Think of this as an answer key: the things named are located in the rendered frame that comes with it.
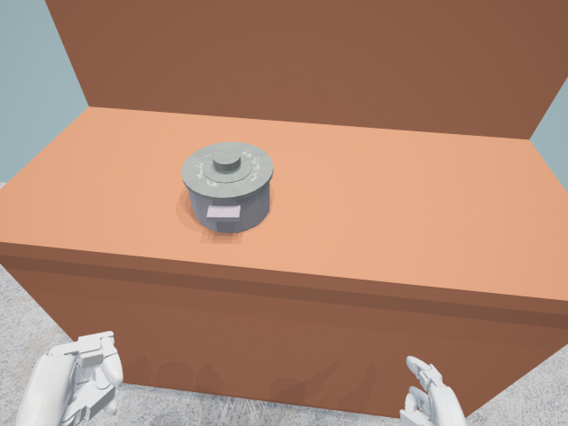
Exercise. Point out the robot right hand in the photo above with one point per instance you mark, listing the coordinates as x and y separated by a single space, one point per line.
439 408

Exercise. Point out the lid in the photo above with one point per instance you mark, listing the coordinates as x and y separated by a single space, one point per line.
204 180

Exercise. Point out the knob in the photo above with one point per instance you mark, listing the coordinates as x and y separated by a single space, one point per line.
227 159

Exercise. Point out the pot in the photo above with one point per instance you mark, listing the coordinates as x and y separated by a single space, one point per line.
232 216

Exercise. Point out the table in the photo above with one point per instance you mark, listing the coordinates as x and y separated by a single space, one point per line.
410 214

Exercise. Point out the robot left hand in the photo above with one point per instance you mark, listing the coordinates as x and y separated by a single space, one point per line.
55 380

